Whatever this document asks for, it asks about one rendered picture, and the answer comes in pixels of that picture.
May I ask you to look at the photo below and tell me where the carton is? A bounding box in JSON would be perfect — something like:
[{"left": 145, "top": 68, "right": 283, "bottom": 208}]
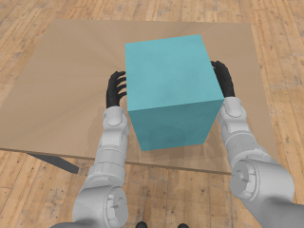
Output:
[{"left": 124, "top": 34, "right": 225, "bottom": 151}]

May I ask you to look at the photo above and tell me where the right robot hand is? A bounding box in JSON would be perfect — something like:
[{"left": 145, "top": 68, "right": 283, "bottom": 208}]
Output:
[{"left": 210, "top": 61, "right": 236, "bottom": 98}]

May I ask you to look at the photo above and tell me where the left robot upper arm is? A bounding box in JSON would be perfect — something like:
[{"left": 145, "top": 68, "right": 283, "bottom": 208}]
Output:
[{"left": 49, "top": 184, "right": 129, "bottom": 228}]

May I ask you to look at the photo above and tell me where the left robot hand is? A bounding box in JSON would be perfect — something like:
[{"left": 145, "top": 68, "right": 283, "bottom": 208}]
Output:
[{"left": 105, "top": 71, "right": 127, "bottom": 109}]

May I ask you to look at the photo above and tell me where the robot right forearm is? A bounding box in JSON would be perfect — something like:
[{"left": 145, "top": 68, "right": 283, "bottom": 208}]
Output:
[{"left": 218, "top": 96, "right": 295, "bottom": 194}]

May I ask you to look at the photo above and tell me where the table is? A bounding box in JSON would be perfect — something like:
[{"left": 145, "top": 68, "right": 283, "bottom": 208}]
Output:
[{"left": 0, "top": 18, "right": 280, "bottom": 176}]

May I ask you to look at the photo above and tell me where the right robot upper arm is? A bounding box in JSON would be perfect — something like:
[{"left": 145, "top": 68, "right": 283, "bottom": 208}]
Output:
[{"left": 229, "top": 159, "right": 304, "bottom": 228}]

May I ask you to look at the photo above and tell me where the robot left forearm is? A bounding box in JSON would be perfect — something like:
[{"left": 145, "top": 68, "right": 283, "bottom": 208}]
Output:
[{"left": 72, "top": 105, "right": 130, "bottom": 220}]

